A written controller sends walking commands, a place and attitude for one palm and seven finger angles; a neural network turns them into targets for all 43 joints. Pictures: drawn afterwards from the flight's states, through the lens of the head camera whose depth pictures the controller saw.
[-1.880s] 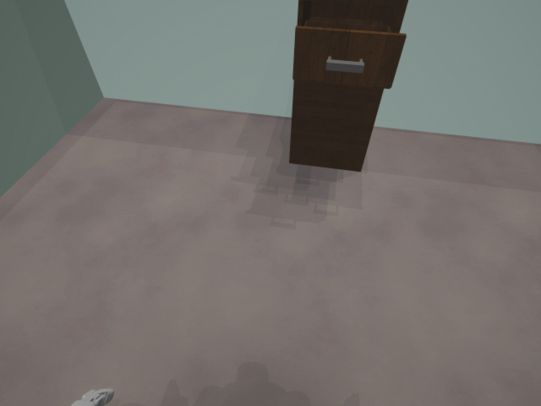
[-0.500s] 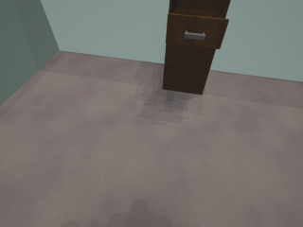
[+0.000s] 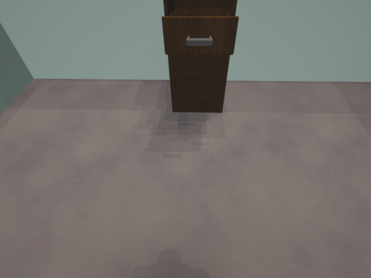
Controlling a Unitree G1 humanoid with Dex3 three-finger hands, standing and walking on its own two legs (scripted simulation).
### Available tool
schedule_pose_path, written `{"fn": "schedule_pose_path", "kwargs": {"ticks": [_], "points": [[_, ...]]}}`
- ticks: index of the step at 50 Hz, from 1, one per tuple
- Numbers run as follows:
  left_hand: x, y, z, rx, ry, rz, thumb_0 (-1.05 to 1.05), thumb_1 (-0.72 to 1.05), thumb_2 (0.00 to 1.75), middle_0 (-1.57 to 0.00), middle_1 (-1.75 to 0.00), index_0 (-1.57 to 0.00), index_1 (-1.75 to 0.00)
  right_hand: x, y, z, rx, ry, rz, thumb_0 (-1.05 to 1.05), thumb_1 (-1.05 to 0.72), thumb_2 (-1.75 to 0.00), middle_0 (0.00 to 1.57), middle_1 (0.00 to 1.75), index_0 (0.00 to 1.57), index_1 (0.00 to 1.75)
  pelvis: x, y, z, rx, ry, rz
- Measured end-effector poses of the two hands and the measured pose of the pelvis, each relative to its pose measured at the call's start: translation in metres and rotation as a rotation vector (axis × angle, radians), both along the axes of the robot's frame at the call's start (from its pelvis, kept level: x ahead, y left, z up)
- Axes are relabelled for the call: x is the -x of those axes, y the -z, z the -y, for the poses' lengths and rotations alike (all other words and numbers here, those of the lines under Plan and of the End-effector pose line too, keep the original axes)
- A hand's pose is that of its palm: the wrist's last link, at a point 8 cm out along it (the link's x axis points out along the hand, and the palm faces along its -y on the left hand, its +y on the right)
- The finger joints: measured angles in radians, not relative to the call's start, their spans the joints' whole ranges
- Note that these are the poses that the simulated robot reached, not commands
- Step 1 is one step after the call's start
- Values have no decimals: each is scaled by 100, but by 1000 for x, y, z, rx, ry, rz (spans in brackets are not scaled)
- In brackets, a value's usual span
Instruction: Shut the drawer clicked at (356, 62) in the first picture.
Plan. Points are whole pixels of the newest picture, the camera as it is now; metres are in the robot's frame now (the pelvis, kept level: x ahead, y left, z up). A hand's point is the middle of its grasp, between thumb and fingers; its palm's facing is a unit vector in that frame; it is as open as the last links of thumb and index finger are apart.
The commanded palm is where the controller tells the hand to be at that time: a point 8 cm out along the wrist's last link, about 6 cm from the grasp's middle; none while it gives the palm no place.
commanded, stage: walk to a spot facing it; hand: left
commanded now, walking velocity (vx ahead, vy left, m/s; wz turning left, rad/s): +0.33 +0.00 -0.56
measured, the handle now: (199, 39) +1.15 +0.02 -0.01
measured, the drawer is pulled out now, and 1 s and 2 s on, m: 0.28 0.28 0.28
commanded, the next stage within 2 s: turn to face it in 1.60 s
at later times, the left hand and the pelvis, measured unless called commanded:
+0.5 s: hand out of the picture +0.14 +0.22 -0.17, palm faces -0.08 -0.98 -0.18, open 7.4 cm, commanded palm none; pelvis +0.20 +0.03 -0.01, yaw -12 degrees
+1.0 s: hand (171, 142) +0.59 +0.11 -0.15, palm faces -0.53 -0.84 -0.12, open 7.4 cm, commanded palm none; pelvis +0.39 +0.03 +0.01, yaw -29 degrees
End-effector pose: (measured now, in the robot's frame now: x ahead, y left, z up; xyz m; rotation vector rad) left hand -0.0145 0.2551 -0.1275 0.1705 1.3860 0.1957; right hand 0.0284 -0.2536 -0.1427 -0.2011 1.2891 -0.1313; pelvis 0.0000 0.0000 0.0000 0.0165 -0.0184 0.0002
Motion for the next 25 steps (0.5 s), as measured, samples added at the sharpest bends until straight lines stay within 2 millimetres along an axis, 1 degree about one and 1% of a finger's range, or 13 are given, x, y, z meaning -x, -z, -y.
{"fn": "schedule_pose_path", "kwargs": {"ticks": [1,3,5,7,10,12,14,16,18,21,23,25], "points": [[-5,2,5,0,1,11,1,90,90,-20,-29,-20,-30,4,5,3,-2,12,-27,0,-90,-90,20,30,20,30,-5,3,4,8,-3,0],[-13,3,15,-1,-19,34,1,90,90,-20,-29,-20,-30,5,5,7,-5,16,-81,0,-90,-90,20,30,20,30,-16,3,9,10,-4,-2],[-16,-1,25,6,-33,30,1,90,90,-20,-29,-21,-30,-4,-1,9,-7,21,-94,1,-91,-90,20,30,20,30,-28,-3,13,6,12,-5],[-16,-6,34,20,-25,-6,1,90,90,-20,-29,-20,-30,-24,-9,10,-9,32,-64,1,-91,-90,20,30,20,30,-39,-10,14,0,39,-11],[-20,-13,43,46,3,-77,1,90,90,-20,-29,-21,-30,-63,-20,9,-16,62,22,1,-91,-90,20,30,20,30,-57,-17,13,-4,77,-23],[-26,-16,44,57,20,-115,1,90,90,-20,-30,-21,-30,-91,-24,6,-21,80,80,1,-91,-90,20,30,20,30,-70,-19,10,-2,98,-30],[-36,-17,43,60,29,-140,1,90,90,-20,-30,-21,-30,-119,-27,1,-27,89,126,1,-91,-90,20,30,20,30,-85,-19,7,3,115,-35],[-51,-16,38,58,34,-152,1,90,90,-20,-30,-21,-30,-147,-29,-5,-32,90,160,1,-91,-90,20,30,20,30,-102,-18,2,9,130,-39],[-69,-14,31,54,39,-156,1,90,90,-20,-30,-21,-30,-176,-29,-13,-37,86,186,1,-91,-90,20,30,20,30,-120,-16,-4,14,145,-42],[-102,-6,15,47,46,-161,1,90,90,-20,-30,-21,-30,-222,-29,-28,-40,74,223,1,-91,-90,20,30,20,30,-152,-10,-15,23,166,-47],[-129,3,2,46,58,-167,1,90,90,-20,-30,-21,-30,-253,-27,-38,-34,71,254,1,-91,-90,20,30,20,30,-176,-3,-24,26,184,-50],[-159,16,-13,47,80,-173,1,90,90,-20,-30,-21,-30,-278,-24,-47,-12,85,295,0,-91,-90,20,30,20,30,-201,7,-33,30,206,-46]]}}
